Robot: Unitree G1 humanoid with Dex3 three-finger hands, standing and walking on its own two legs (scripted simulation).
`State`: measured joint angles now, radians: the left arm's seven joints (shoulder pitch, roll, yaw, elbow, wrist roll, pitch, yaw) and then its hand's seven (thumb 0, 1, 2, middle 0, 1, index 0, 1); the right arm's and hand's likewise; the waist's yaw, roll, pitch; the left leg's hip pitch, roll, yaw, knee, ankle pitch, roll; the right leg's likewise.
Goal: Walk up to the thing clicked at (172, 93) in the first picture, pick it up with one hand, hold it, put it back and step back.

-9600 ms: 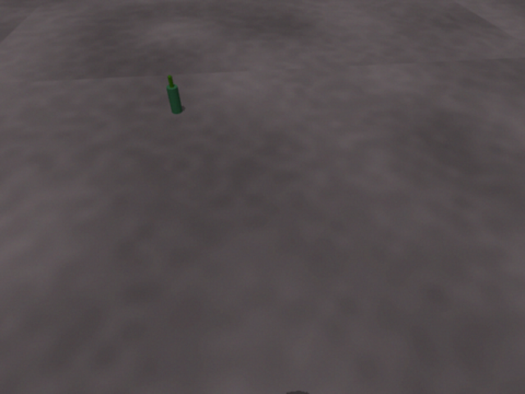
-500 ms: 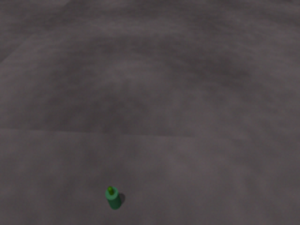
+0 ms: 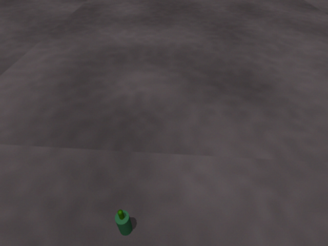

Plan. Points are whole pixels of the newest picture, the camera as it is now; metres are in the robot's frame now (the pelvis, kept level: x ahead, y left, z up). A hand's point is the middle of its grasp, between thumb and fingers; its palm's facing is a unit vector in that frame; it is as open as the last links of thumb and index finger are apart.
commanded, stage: walk up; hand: left
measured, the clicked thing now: (123, 220) +0.41 +0.22 -0.65
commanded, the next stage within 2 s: none
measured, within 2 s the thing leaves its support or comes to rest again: neither
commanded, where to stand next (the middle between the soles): +0.07 +0.00 m, yaw +1 degrees
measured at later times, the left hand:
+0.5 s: hand (74, 239) +0.20 +0.26 -0.17, palm faces -0.04 -0.91 -0.40, open 7.4 cm
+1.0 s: hand out of the picture +0.08 +0.30 -0.19, palm faces +0.07 -0.94 -0.33, open 7.4 cm
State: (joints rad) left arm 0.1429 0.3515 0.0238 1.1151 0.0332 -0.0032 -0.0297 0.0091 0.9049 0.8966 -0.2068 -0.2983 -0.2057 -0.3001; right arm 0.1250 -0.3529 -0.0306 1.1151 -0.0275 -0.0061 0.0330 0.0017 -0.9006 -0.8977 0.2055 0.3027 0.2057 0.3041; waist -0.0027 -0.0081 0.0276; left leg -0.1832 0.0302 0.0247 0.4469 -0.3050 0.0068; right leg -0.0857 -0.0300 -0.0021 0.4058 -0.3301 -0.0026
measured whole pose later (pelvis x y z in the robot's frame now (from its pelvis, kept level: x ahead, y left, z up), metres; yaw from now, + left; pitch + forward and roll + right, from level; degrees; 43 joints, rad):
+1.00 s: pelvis -0.02 +0.03 -0.03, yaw +6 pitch -3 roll -2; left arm 0.09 0.41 0.07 0.88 0.01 0.11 0.01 0.01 0.91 0.90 -0.21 -0.30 -0.21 -0.30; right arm 0.22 -0.36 -0.05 0.89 -0.06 0.06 0.00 0.00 -0.90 -0.90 0.21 0.30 0.21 0.30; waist -0.04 -0.06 0.17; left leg -0.32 0.00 -0.04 0.74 -0.37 0.03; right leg -0.63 0.10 0.15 1.21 -0.44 -0.02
